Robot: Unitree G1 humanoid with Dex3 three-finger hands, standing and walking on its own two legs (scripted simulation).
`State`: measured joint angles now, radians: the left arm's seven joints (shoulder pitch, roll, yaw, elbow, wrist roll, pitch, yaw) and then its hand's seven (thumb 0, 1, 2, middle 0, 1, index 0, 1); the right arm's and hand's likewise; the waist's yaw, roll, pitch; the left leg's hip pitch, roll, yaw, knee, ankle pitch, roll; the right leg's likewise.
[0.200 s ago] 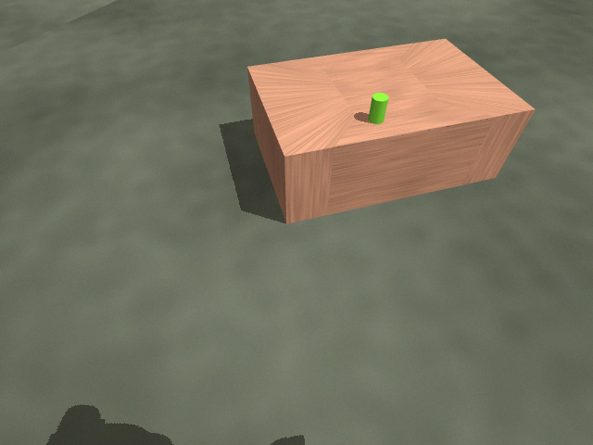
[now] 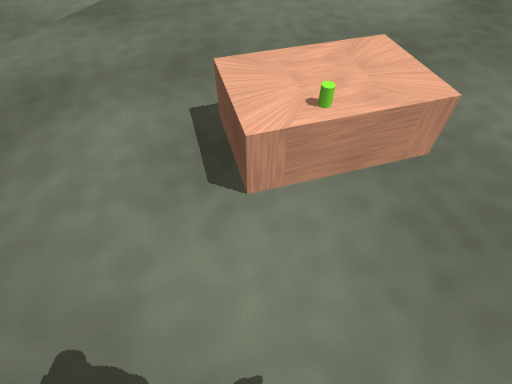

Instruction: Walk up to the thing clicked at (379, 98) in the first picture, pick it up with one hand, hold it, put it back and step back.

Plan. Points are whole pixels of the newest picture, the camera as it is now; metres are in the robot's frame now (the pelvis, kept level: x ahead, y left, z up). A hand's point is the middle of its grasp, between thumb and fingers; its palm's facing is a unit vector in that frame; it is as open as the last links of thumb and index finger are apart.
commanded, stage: stand
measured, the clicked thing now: (326, 94) +1.33 -0.31 -0.34
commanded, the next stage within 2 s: walk up in 0.92 s
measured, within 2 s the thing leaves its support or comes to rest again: neither
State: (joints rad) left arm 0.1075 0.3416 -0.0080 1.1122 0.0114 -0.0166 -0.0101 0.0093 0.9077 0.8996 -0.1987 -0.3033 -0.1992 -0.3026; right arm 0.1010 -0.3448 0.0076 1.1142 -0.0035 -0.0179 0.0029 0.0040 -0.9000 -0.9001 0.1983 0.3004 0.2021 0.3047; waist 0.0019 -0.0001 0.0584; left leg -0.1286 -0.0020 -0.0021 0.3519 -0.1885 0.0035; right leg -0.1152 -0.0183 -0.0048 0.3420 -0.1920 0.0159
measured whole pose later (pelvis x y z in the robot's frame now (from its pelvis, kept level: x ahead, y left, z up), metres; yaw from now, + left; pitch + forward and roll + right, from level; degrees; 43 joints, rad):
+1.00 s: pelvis +0.01 +0.00 +0.00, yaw -2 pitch -2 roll +1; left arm 0.18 0.36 0.03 1.07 0.03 -0.01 -0.04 0.01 0.91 0.90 -0.20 -0.30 -0.20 -0.30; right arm 0.14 -0.35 -0.04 1.07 -0.03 -0.03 0.04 0.00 -0.90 -0.90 0.20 0.30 0.20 0.30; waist 0.01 -0.01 0.03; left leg -0.14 -0.01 0.03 0.41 -0.33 0.04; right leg -0.19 -0.02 0.01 0.52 -0.40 -0.02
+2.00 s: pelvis +0.40 -0.02 -0.01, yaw -12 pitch -3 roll +1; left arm 0.29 0.43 0.05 0.85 -0.01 -0.07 -0.03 0.01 0.91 0.90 -0.20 -0.30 -0.20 -0.30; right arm 0.30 -0.39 -0.07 0.81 -0.02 -0.05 0.07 0.00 -0.90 -0.90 0.20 0.30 0.20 0.31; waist -0.04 -0.01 0.10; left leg -0.12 0.00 0.14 0.49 -0.31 0.05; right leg -0.50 -0.07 0.00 0.85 -0.28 -0.02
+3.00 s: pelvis +0.73 +0.03 -0.03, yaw -15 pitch -2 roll +0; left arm 0.21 0.39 0.04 0.86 0.01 -0.06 -0.02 0.01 0.91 0.90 -0.20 -0.30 -0.20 -0.30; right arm 0.38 -0.40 -0.03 0.83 0.01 -0.03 0.02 0.01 -0.90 -0.90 0.20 0.30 0.20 0.31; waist -0.05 0.03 0.13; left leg -0.17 0.01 0.13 0.67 -0.44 0.04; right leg -0.39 -0.01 -0.07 0.60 -0.16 -0.05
